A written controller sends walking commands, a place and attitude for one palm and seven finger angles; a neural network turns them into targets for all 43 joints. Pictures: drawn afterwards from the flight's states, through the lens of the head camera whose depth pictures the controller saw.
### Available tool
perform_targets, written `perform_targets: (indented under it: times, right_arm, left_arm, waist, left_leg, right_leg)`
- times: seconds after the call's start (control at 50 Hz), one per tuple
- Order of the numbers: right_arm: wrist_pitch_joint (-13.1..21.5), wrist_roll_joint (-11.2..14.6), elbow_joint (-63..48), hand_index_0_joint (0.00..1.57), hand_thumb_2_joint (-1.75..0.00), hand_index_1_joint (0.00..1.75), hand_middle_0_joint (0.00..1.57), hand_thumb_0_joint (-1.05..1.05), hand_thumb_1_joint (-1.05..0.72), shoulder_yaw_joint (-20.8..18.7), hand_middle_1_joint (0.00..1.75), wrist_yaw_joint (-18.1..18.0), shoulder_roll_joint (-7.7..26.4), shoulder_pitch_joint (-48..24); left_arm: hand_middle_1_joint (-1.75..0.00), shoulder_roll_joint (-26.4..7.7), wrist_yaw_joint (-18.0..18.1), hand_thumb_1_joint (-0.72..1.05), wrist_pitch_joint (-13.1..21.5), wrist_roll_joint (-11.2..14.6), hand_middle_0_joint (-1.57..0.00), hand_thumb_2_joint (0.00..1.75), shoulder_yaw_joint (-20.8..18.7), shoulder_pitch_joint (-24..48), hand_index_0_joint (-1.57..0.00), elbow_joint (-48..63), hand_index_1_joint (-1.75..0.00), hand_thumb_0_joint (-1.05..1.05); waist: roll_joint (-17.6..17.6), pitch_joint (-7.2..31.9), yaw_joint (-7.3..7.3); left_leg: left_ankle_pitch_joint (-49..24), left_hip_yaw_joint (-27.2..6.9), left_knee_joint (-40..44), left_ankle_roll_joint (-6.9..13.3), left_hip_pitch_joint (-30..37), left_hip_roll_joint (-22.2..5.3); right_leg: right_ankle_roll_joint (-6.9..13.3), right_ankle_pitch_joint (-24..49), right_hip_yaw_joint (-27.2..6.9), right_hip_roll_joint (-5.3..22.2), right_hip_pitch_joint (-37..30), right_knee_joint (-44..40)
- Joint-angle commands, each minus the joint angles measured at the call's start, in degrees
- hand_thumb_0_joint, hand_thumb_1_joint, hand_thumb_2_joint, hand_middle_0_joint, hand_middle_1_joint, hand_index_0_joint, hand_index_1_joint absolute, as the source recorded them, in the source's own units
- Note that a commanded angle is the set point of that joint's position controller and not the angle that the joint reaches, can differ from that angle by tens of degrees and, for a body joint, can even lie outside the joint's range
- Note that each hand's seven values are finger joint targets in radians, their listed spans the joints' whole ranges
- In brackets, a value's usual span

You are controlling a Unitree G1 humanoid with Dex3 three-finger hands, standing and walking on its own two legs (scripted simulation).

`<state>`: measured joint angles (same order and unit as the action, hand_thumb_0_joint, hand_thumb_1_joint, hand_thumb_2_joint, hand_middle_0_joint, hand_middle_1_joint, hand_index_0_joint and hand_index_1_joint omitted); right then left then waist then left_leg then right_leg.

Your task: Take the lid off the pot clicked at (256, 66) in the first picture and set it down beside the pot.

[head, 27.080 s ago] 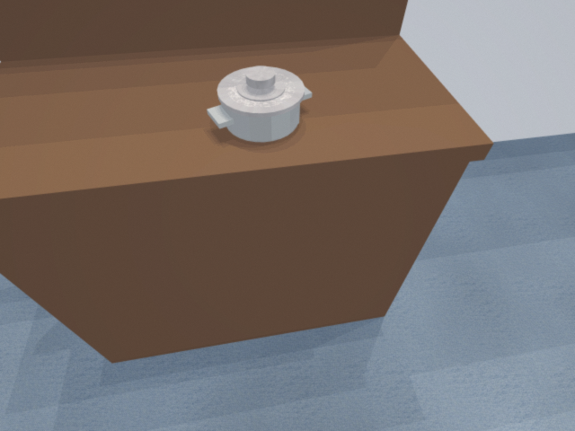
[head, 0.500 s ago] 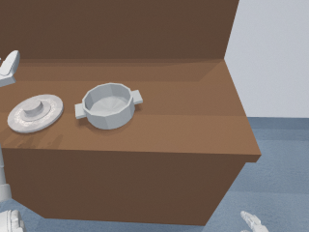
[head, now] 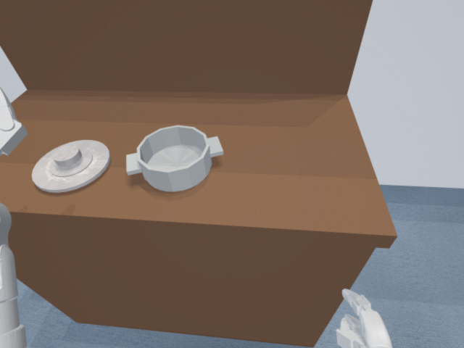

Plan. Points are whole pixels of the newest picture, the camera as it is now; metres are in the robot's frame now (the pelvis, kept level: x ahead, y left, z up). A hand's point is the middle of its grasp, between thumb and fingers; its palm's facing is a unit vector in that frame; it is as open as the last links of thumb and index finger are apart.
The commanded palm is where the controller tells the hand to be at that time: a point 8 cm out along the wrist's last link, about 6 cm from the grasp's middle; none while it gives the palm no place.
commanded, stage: draw the hand back to the body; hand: left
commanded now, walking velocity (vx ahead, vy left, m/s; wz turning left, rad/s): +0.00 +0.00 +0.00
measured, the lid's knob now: (67, 155) +0.43 +0.41 +0.10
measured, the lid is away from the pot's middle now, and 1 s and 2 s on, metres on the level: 0.23 0.23 0.23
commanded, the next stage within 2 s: step back with the hand held close in 0.76 s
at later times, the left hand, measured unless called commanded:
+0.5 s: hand out of the picture +0.19 +0.26 +0.29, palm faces +0.51 -0.82 -0.26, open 7.4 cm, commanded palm +0.13 +0.30 +0.28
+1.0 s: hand out of the picture +0.16 +0.26 +0.30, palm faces +0.55 -0.77 -0.32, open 7.4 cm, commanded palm +0.10 +0.31 +0.28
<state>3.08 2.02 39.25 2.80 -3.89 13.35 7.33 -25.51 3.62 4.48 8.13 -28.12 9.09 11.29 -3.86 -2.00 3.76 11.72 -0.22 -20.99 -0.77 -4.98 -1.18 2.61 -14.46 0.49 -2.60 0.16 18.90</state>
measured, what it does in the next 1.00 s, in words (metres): stands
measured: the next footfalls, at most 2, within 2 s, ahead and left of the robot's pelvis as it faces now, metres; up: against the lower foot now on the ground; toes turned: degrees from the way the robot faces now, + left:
right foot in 1.86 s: -0.16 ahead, -0.07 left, +0.00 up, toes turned +0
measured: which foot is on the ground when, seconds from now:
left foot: down 0.00-1.00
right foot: down 0.00-1.00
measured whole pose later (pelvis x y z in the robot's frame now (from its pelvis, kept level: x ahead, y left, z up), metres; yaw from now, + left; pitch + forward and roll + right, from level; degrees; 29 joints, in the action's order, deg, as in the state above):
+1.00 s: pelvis -0.02 +0.02 +0.00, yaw +1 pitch -3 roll -2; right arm 3.0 1.3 36.3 2.2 -2.4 12.1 8.4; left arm -25.3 5.0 11.5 6.0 -30.0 -12.0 37.4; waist -3.2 -0.8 3.2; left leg 12.7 -1.4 -27.1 0.8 -11.1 -1.0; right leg 1.0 -12.6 1.7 -2.6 3.1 19.0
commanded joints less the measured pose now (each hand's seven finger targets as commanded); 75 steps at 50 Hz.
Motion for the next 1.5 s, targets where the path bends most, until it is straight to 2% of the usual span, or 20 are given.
perform_targets:
  times: [0.0,0.54,0.6,0.66,0.7,0.74,0.84,0.86,0.88,0.94,1.0,1.08,1.1,1.2,1.24,1.28,1.36,1.42,1.46,1.48]
  right_arm:
    - [3.2,-0.5,-9.1,0.2,-0.9,0.3,0.2,0.0,-0.9,-2.5,0.3,-0.6,5.8,-7.9]
    - [4.7,-1.8,-10.2,0.2,-0.9,0.3,0.2,0.0,-0.9,-2.7,0.3,-0.2,4.0,-8.9]
    - [4.9,-1.7,-10.2,0.2,-0.9,0.3,0.2,0.0,-0.9,-2.5,0.3,-0.1,3.8,-9.0]
    - [4.6,-1.6,-9.6,0.2,-0.9,0.3,0.2,0.0,-0.9,-2.5,0.3,-0.7,3.7,-8.8]
    - [5.0,-1.7,-9.9,0.2,-0.9,0.3,0.2,0.0,-0.9,-2.5,0.3,-0.6,3.5,-9.1]
    - [4.8,-1.8,-9.9,0.2,-0.9,0.3,0.2,0.0,-0.9,-2.3,0.3,-0.6,3.6,-9.1]
    - [5.3,-2.0,-9.7,0.2,-0.9,0.3,0.2,0.0,-0.9,-2.4,0.3,-0.7,3.6,-9.1]
    - [4.2,-1.0,-13.0,0.2,-0.9,0.3,0.2,0.0,-0.9,-2.6,0.3,0.0,6.1,-8.4]
    - [3.6,-1.4,-11.4,0.2,-0.9,0.3,0.2,0.0,-0.9,-3.0,0.3,-0.1,5.0,-7.5]
    - [2.1,-0.5,-12.3,0.2,-0.9,0.3,0.2,0.0,-0.9,-4.0,0.3,1.3,5.3,-5.2]
    - [0.7,0.1,-13.8,0.2,-0.9,0.3,0.2,0.0,-0.9,-4.5,0.3,1.6,5.7,-4.1]
    - [-0.6,0.3,-16.4,0.2,-0.9,0.3,0.2,0.0,-0.9,-5.3,0.3,1.1,6.2,-3.1]
    - [-0.6,0.3,-16.7,0.2,-0.9,0.3,0.2,0.0,-0.9,-5.2,0.3,1.1,6.2,-3.1]
    - [1.0,0.0,-17.8,0.2,-0.9,0.3,0.2,0.0,-0.9,-5.5,0.3,0.9,6.4,-1.8]
    - [2.1,-0.5,-17.3,0.2,-0.9,0.3,0.2,0.0,-0.9,-5.7,0.3,0.8,6.0,-0.6]
    - [3.3,-0.7,-16.3,0.2,-0.9,0.3,0.2,0.0,-0.9,-5.9,0.3,0.7,5.9,0.4]
    - [3.7,-0.4,-14.7,0.2,-0.9,0.3,0.2,0.0,-0.9,-6.0,0.3,0.4,6.1,0.7]
    - [2.6,0.4,-13.7,0.2,-0.9,0.3,0.2,0.0,-0.9,-6.7,0.3,0.5,5.4,1.4]
    - [1.7,0.8,-13.3,0.2,-0.9,0.3,0.2,0.0,-0.9,-6.6,0.3,0.6,4.8,1.2]
    - [1.6,0.8,-13.5,0.2,-0.9,0.3,0.2,0.0,-0.9,-6.4,0.3,0.5,4.5,0.5]
  left_arm:
    - [-0.3,-15.0,0.8,0.9,3.9,0.1,-0.2,0.9,-4.7,12.7,-0.2,14.7,-0.3,0.0]
    - [-0.3,-8.6,0.6,0.9,6.1,0.4,-0.2,0.9,-3.7,-14.4,-0.2,34.1,-0.3,0.0]
    - [-0.3,-8.6,0.8,0.9,6.3,0.1,-0.2,0.9,-3.4,-13.9,-0.2,36.6,-0.3,0.0]
    - [-0.3,-8.5,1.1,0.9,5.7,0.4,-0.2,0.9,-3.9,-13.8,-0.2,32.4,-0.3,0.0]
    - [-0.3,-8.0,1.0,0.9,6.1,0.2,-0.2,0.9,-3.3,-14.4,-0.2,34.8,-0.3,0.0]
    - [-0.3,-7.2,0.9,0.9,5.6,0.1,-0.2,0.9,-2.1,-14.0,-0.2,33.7,-0.3,0.0]
    - [-0.3,-8.4,1.5,0.9,6.0,-0.3,-0.2,0.9,-3.4,-14.7,-0.2,35.6,-0.3,0.0]
    - [-0.3,-18.8,2.7,0.9,9.2,-2.1,-0.2,0.9,-11.4,-3.2,-0.2,42.3,-0.3,0.0]
    - [-0.3,-13.7,2.8,0.9,9.6,-2.0,-0.2,0.9,-8.4,-8.9,-0.2,34.2,-0.3,0.0]
    - [-0.3,-10.0,2.2,0.9,9.3,-2.7,-0.2,0.9,-5.0,-15.7,-0.2,31.6,-0.3,0.0]
    - [-0.3,-10.2,1.8,0.9,9.2,-2.6,-0.2,0.9,-5.2,-20.0,-0.2,35.4,-0.3,0.0]
    - [-0.3,-13.2,2.3,0.9,9.6,-2.5,-0.2,0.9,-9.2,-26.7,-0.2,41.8,-0.3,0.0]
    - [-0.3,-14.3,2.6,0.9,10.1,-2.3,-0.2,0.9,-10.6,-28.3,-0.2,44.9,-0.3,0.0]
    - [-0.3,-16.2,3.4,0.9,11.4,-2.0,-0.2,0.9,-14.1,-33.4,-0.2,52.7,-0.3,0.0]
    - [-0.3,-15.3,3.8,0.9,11.5,-1.9,-0.2,0.9,-14.3,-33.4,-0.2,51.0,-0.3,0.0]
    - [-0.3,-15.0,4.4,0.9,11.6,-2.0,-0.2,0.9,-14.7,-30.6,-0.2,48.9,-0.3,0.0]
    - [-0.3,-14.2,4.8,0.9,11.3,-2.1,-0.2,0.9,-13.7,-25.5,-0.2,41.7,-0.3,0.0]
    - [-0.3,-13.6,4.6,0.9,10.8,-2.3,-0.2,0.9,-12.5,-25.8,-0.2,38.4,-0.3,0.0]
    - [-0.3,-13.6,4.8,0.9,10.7,-2.4,-0.2,0.9,-11.2,-25.0,-0.2,38.8,-0.3,0.0]
    - [-0.3,-13.9,4.9,0.9,10.5,-2.5,-0.2,0.9,-11.4,-25.2,-0.2,38.8,-0.3,0.0]
  waist:
    - [0.2,10.4,-0.45]
    - [-0.7,5.6,0.62]
    - [-1.7,4.9,0.14]
    - [1.3,2.1,0.15]
    - [-0.3,3.7,0.1]
    - [-0.2,2.0,0.09]
    - [-1.5,3.8,0.67]
    - [-0.5,0.6,-1.23]
    - [5.9,0.0,-1.71]
    - [6.5,2.5,-2.75]
    - [2.1,7.9,-3.09]
    - [2.2,11.5,-2.76]
    - [-0.1,13.3,-2.58]
    - [-8.6,16.5,-2.29]
    - [-10.9,14.6,-2.61]
    - [-11.1,12.1,-3.05]
    - [-2.6,10.2,-4.15]
    - [9.5,11.0,-5.37]
    - [11.0,8.7,-5.88]
    - [10.5,7.5,-5.48]
  left_leg:
    - [-15.3,2.1,0.0,3.9,8.4,1.3]
    - [-9.9,0.3,0.6,2.8,5.9,0.2]
    - [-8.6,0.0,0.8,2.7,5.7,0.2]
    - [-6.0,-0.2,1.4,2.8,4.3,0.0]
    - [-6.8,-0.2,1.0,3.0,5.5,0.1]
    - [-5.1,-0.5,1.6,2.8,4.7,0.0]
    - [-6.2,-0.7,1.3,2.7,5.2,0.1]
    - [-1.8,-3.2,-1.5,3.7,-0.8,-0.7]
    - [-1.8,-4.1,-4.1,3.9,-2.1,-0.3]
    - [-6.2,-3.6,-7.7,3.8,-1.8,-1.0]
    - [-13.2,-3.4,-6.9,3.8,-1.2,-2.6]
    - [-22.3,-5.6,-5.5,4.2,-3.6,-5.1]
    - [-24.4,-6.2,-4.9,4.4,-3.5,-5.5]
    - [-25.0,-9.2,-1.7,4.8,-6.2,-8.8]
    - [-20.5,-10.4,0.8,5.1,-8.4,-10.9]
    - [-12.3,-10.6,1.8,5.6,-12.9,-11.7]
    - [-5.0,-9.9,-3.4,4.2,-14.7,-9.1]
    - [-0.7,-6.1,-14.5,2.1,-9.5,-4.1]
    - [5.7,-3.6,-24.9,1.2,-8.3,-1.5]
    - [7.5,-3.9,-28.3,1.4,-9.9,-1.5]
  right_leg:
    - [-1.4,20.7,0.0,1.6,3.4,-2.5]
    - [-0.7,11.9,0.1,1.9,5.3,-3.6]
    - [-0.5,10.3,0.0,1.8,5.8,-3.8]
    - [-0.7,7.3,0.1,1.8,7.1,-4.9]
    - [-0.6,8.2,-0.2,1.9,6.5,-4.7]
    - [-0.6,6.1,0.0,2.0,7.3,-5.3]
    - [-0.4,7.1,-0.3,1.9,5.9,-4.8]
    - [-0.4,8.9,-7.4,5.2,11.4,-6.9]
    - [-0.3,9.1,-8.3,6.9,12.0,-7.5]
    - [0.1,14.0,-8.1,9.5,13.3,-6.0]
    - [-0.7,20.7,-5.6,9.3,10.2,-1.5]
    - [-2.1,22.5,-3.6,6.8,7.9,3.2]
    - [-2.2,22.2,-3.0,6.1,7.1,4.8]
    - [-2.8,9.0,-1.3,3.2,8.6,11.9]
    - [-2.6,-2.5,-1.0,2.6,11.7,16.5]
    - [-2.5,-6.4,-1.2,2.6,12.0,18.4]
    - [-1.6,4.3,-3.4,4.3,11.1,8.7]
    - [0.9,11.5,-9.9,11.2,16.0,0.8]
    - [2.8,7.5,-11.8,17.3,23.3,-3.0]
    - [3.5,7.4,-11.4,18.2,24.9,-3.0]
